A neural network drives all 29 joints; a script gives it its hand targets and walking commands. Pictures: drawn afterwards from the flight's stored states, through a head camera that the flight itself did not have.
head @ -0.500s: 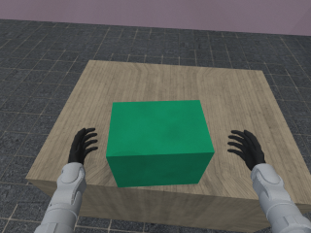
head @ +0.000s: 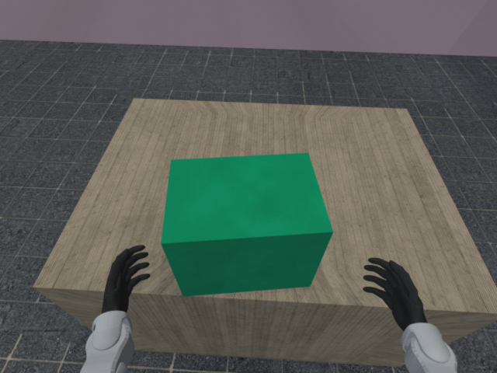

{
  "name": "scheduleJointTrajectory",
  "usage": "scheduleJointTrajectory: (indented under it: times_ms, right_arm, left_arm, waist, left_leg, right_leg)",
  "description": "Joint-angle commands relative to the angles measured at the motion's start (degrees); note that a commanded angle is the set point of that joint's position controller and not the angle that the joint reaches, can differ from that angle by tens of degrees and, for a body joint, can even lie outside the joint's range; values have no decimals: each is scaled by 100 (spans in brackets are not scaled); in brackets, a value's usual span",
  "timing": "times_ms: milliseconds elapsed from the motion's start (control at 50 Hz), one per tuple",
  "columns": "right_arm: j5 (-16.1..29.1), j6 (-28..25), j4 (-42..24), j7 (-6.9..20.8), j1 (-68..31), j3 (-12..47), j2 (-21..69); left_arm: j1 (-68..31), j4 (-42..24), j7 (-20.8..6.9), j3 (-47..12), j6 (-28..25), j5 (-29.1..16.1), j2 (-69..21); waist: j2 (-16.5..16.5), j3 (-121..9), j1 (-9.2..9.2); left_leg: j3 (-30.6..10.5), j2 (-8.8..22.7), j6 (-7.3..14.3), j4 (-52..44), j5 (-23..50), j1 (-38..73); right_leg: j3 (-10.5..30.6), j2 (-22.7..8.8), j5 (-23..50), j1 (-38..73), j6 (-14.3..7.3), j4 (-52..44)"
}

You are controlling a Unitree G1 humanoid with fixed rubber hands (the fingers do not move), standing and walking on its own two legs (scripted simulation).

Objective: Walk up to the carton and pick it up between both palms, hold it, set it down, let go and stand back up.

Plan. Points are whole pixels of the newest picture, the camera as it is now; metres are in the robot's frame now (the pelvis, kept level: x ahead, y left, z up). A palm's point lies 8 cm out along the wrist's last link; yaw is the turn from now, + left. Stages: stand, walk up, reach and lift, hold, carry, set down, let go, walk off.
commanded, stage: set down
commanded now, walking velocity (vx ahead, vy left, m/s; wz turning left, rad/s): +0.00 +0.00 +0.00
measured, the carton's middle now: (244, 226) +0.41 +0.03 -0.06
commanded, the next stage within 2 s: let go in 1.36 s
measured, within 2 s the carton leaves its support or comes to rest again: neither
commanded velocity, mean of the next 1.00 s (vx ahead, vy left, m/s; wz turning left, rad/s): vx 0.00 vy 0.00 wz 0.00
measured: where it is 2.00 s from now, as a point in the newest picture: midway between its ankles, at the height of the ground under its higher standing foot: outside the picture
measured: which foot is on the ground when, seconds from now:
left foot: down 0.00-1.00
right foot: down 0.00-1.00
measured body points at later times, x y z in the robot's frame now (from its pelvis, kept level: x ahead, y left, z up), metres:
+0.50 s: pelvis +0.01 +0.00 +0.00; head +0.03 +0.00 +0.45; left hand +0.21 +0.24 -0.05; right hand +0.22 -0.23 -0.06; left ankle +0.02 +0.13 -0.73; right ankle +0.00 -0.09 -0.73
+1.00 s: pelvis +0.02 +0.01 +0.01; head +0.03 +0.02 +0.46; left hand +0.19 +0.25 -0.07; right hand +0.19 -0.21 -0.07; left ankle +0.02 +0.13 -0.73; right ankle +0.00 -0.09 -0.73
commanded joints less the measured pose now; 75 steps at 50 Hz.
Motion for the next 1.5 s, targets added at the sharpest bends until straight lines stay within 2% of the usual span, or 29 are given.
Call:
scheduleJointTrajectory:
  times_ms: [0, 120, 260, 280, 340, 420, 500, 520, 540, 580, 640, 660, 680, 700, 720, 780, 800, 820, 840, 880, 1000, 1040, 1080, 1100, 1180, 1220, 1280, 1360, 1480]
  right_arm:
    - [100, -665, -487, -60, -544, -136, -902]
    - [-116, -794, -219, -78, -436, -228, -804]
    - [-300, -613, -334, -129, -191, -139, -624]
    - [-299, -675, -681, -140, -225, -242, -603]
    - [-499, -587, -491, -213, -174, -275, -536]
    - [-655, -593, -677, -238, 15, -416, -509]
    - [-858, -433, -18, -411, 413, -237, -346]
    - [-770, -539, -420, -379, 380, -333, -412]
    - [-920, -446, -140, -427, 455, -257, -346]
    - [-880, -589, -657, -386, 490, -392, -368]
    - [-1145, -376, -384, -395, 342, -481, -274]
    - [-1064, -453, -726, -352, 484, -596, -293]
    - [-1200, -282, -226, -382, 473, -505, -237]
    - [-1119, -311, -505, -338, 568, -568, -260]
    - [-1256, -174, -162, -373, 555, -501, -183]
    - [-1363, -92, -419, -441, 648, -556, -92]
    - [-1298, -211, -765, -399, 670, -678, -134]
    - [-1532, 4, -271, -461, 514, -558, -63]
    - [-1409, -105, -963, -426, 609, -714, -68]
    - [-1581, 125, -532, -459, 595, -709, 13]
    - [-1790, 321, -965, -482, 616, -969, 28]
    - [-1970, 603, -635, -572, 601, -889, 174]
    - [-1970, 630, -985, -555, 694, -977, 204]
    - [-2092, 782, -694, -601, 678, -968, 239]
    - [-2159, 857, -1208, -631, 723, -993, 276]
    - [-2261, 972, -1009, -718, 794, -971, 336]
    - [-2309, 1002, -1194, -713, 761, -1034, 326]
    - [-2383, 1169, -1108, -678, 802, -1112, 368]
    - [-2554, 1321, -1190, -723, 784, -1155, 452]
  left_arm:
    - [-353, -786, -26, 433, -414, 222, 707]
    - [-323, -887, -23, 265, -435, 263, 698]
    - [-91, -819, -45, 217, -243, 224, 673]
    - [-149, -1165, -21, 254, -322, 136, 759]
    - [-59, -886, -57, 221, -180, 208, 739]
    - [193, -1214, -39, 132, -115, 254, 673]
    - [665, -707, -259, 370, 270, 606, 675]
    - [675, -1186, -197, 482, 179, 613, 667]
    - [792, -771, -258, 414, 351, 678, 656]
    - [776, -1487, -140, 435, 170, 679, 619]
    - [710, -1130, -116, 295, 387, 774, 596]
    - [813, -1649, -49, 247, 299, 695, 518]
    - [849, -1008, -123, 167, 498, 787, 479]
    - [923, -1398, -81, 234, 474, 784, 450]
    - [949, -920, -141, 162, 659, 847, 428]
    - [975, -1252, -173, 322, 777, 913, 540]
    - [953, -1818, -76, 308, 619, 872, 556]
    - [871, -1096, -148, 243, 863, 962, 556]
    - [900, -1925, -60, 301, 706, 869, 584]
    - [898, -1389, -102, 175, 978, 928, 530]
    - [946, -2067, -11, 88, 1298, 956, 566]
    - [930, -1534, -111, 68, 1658, 1035, 596]
    - [965, -2049, -59, 79, 1695, 1041, 539]
    - [1016, -1585, -136, 60, 1904, 1104, 539]
    - [1022, -1907, -157, 157, 2057, 1138, 586]
    - [1070, -1632, -260, 155, 2244, 1200, 629]
    - [984, -1927, -258, 258, 2295, 1237, 634]
    - [926, -1909, -227, 205, 2490, 1317, 581]
    - [774, -1900, -281, 166, 2719, 1297, 674]
  waist:
    - [-176, -1152, 127]
    - [-8, -701, -12]
    - [-270, -535, -53]
    - [-303, -739, 22]
    - [-271, -613, -38]
    - [-109, -747, -43]
    - [-171, -443, -85]
    - [-119, -680, 99]
    - [-222, -323, -61]
    - [-42, -570, 88]
    - [17, -265, -39]
    - [59, -440, 24]
    - [9, 23, -111]
    - [55, -189, 23]
    - [-11, 86, -97]
    - [-21, -90, 4]
    - [106, -410, 83]
    - [-9, -6, -62]
    - [12, -427, 90]
    - [59, -10, -52]
    - [131, -268, -15]
    - [81, -4, -129]
    - [79, -127, -56]
    - [-19, 99, -143]
    - [-83, -30, -24]
    - [-72, 64, -115]
    - [17, 4, -28]
    - [236, 156, -103]
    - [92, 137, -208]
  left_leg:
    - [7, -139, 2, -72, 978, 560]
    - [9, -131, -33, -62, 511, 733]
    - [-2, -146, 20, -76, 306, 746]
    - [9, -154, 38, -77, 377, 721]
    - [10, -159, 15, -117, 378, 841]
    - [-29, -120, -27, -168, 850, 1232]
    - [-24, -180, -30, -239, 1381, 1612]
    - [-50, -165, -54, -269, 1611, 1643]
    - [-23, -179, -22, -328, 1461, 1642]
    - [-46, -115, -59, -365, 1798, 1787]
    - [-12, -85, -66, -452, 1542, 1936]
    - [-38, -31, -80, -507, 1695, 1975]
    - [-18, -60, -58, -531, 1490, 1950]
    - [-42, -33, -64, -575, 1615, 1978]
    - [-26, -37, -52, -592, 1480, 1990]
    - [0, -81, -18, -646, 1529, 2000]
    - [-9, -38, -55, -623, 1788, 2018]
    - [31, -68, -26, -635, 1502, 2021]
    - [17, -30, -26, -668, 1696, 2066]
    - [49, -34, -18, -768, 1283, 2023]
    - [59, 26, -30, -798, 1489, 2070]
    - [85, -6, 3, -839, 1197, 2116]
    - [88, 20, 10, -865, 1299, 2169]
    - [97, 3, 43, -906, 1066, 2173]
    - [138, -21, 49, -919, 1304, 2100]
    - [177, -49, 39, -934, 1274, 2108]
    - [197, -29, 21, -936, 1435, 2185]
    - [204, 2, -26, -972, 1244, 2201]
    - [256, -16, 26, -969, 1117, 2159]
  right_leg:
    - [425, -201, 1186, 667, 205, -456]
    - [374, -194, 424, 94, 114, -591]
    - [535, -322, 277, 185, 181, -729]
    - [486, -304, 401, 237, 208, -666]
    - [438, -287, 538, 266, 181, -719]
    - [301, -186, 759, 268, 124, -786]
    - [339, -224, 1709, 664, 175, -953]
    - [291, -185, 1749, 778, 176, -932]
    - [325, -206, 1716, 737, 185, -1045]
    - [252, -149, 1847, 748, 170, -1014]
    - [239, -144, 1193, 483, 52, -1268]
    - [146, -91, 1215, 513, 38, -1219]
    - [223, -139, 1084, 429, 21, -1361]
    - [167, -118, 1123, 515, 9, -1333]
    - [208, -151, 1054, 482, -8, -1427]
    - [242, -200, 1278, 692, 60, -1430]
    - [178, -142, 1358, 761, 43, -1328]
    - [261, -195, 1168, 659, 30, -1490]
    - [181, -150, 1275, 744, 57, -1382]
    - [205, -193, 942, 589, 22, -1515]
    - [79, -123, 1053, 751, 29, -1418]
    - [156, -206, 915, 653, 30, -1581]
    - [101, -173, 941, 658, 47, -1527]
    - [134, -205, 783, 588, 52, -1647]
    - [104, -213, 1194, 754, 133, -1554]
    - [122, -230, 1363, 856, 154, -1557]
    - [66, -200, 1273, 809, 153, -1556]
    - [27, -173, 947, 652, 86, -1596]
    - [-3, -191, 1183, 758, 189, -1505]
